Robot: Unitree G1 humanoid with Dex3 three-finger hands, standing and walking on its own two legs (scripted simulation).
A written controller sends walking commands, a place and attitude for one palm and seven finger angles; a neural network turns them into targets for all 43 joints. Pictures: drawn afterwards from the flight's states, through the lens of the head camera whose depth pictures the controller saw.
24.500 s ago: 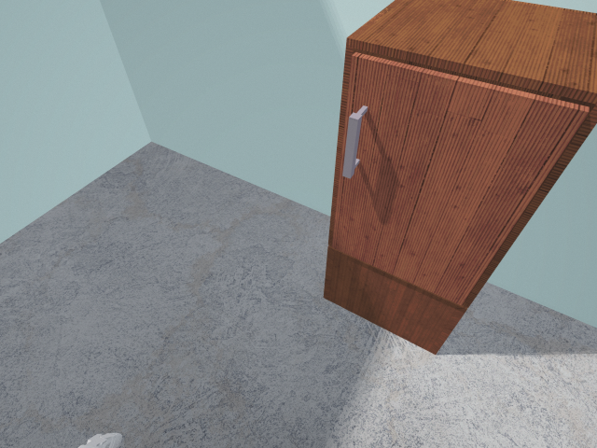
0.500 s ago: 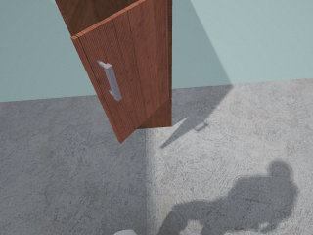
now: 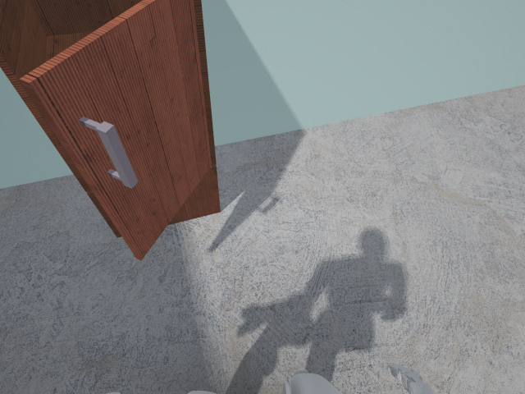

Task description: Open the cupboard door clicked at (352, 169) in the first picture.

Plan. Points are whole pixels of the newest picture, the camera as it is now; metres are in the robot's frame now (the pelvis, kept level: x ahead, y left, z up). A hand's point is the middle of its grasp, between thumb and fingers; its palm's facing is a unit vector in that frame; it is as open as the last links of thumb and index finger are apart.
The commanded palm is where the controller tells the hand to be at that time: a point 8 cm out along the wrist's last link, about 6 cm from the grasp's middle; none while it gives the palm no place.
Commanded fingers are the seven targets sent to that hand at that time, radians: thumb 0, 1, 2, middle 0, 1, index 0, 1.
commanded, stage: walk to a spot facing it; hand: left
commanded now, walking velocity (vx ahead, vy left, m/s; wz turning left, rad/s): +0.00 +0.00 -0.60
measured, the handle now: (110, 154) +0.48 +0.33 +0.01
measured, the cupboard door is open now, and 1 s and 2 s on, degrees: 47 47 47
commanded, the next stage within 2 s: none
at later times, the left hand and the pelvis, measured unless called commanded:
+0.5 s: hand (183, 355) +0.18 +0.16 -0.18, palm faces -0.34 -0.92 -0.21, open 7.3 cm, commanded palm none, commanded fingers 0.00 0.90 0.90 -0.20 -0.30 -0.20 -0.30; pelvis +0.02 +0.00 -0.01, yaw -20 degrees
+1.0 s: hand (218, 340) +0.21 +0.10 -0.17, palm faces -0.55 -0.81 -0.20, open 7.3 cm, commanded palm none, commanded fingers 0.00 0.90 0.90 -0.20 -0.30 -0.20 -0.30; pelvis +0.08 -0.05 +0.00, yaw -38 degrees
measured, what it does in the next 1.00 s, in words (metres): steps on the spot, turning right: right foot, then left foot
